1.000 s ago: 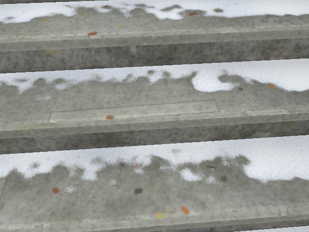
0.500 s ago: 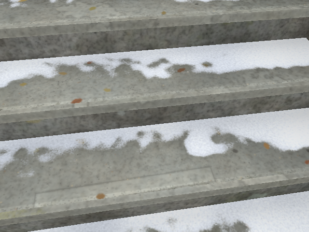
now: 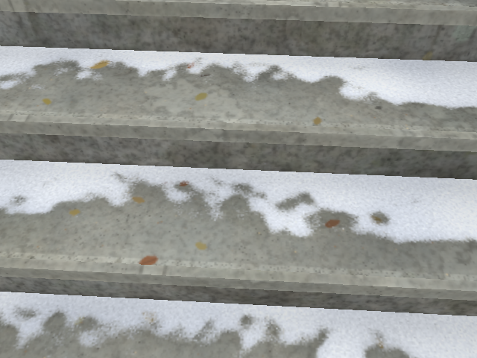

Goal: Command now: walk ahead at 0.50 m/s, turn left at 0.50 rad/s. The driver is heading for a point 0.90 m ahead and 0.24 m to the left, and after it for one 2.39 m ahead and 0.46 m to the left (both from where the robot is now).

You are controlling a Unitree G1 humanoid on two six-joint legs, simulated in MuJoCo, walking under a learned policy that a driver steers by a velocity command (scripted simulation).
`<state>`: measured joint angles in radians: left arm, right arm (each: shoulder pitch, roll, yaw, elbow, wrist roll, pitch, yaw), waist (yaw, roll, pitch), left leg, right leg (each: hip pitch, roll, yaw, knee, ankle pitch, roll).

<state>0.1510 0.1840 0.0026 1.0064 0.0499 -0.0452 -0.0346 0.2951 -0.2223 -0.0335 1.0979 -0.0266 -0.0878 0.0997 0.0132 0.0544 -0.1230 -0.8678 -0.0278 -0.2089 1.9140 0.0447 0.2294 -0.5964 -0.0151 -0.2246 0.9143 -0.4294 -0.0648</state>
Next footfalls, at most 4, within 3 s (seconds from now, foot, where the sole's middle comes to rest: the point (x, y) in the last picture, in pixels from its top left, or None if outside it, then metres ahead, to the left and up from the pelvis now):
0.36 left None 0.37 0.16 -0.56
0.84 right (233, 236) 0.68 0.05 -0.40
1.48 left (73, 101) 0.98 0.47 -0.24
2.06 right None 1.30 0.28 -0.07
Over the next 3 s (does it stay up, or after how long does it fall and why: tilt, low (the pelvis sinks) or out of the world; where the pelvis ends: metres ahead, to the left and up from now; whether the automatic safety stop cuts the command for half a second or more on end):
stays up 1.63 0.44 0.85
